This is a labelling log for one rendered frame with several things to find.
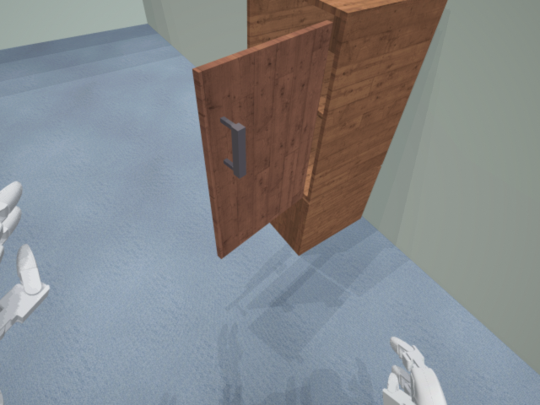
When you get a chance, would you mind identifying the cupboard door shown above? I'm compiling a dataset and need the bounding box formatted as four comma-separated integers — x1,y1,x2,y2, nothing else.
192,20,333,259

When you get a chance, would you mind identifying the robot right hand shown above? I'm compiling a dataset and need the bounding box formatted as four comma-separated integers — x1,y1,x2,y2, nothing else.
382,337,447,405

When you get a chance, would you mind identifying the robot left hand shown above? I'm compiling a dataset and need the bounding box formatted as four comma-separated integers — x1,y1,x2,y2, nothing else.
0,181,50,341

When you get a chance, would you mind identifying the handle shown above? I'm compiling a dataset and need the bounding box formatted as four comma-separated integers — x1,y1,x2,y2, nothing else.
220,116,246,179

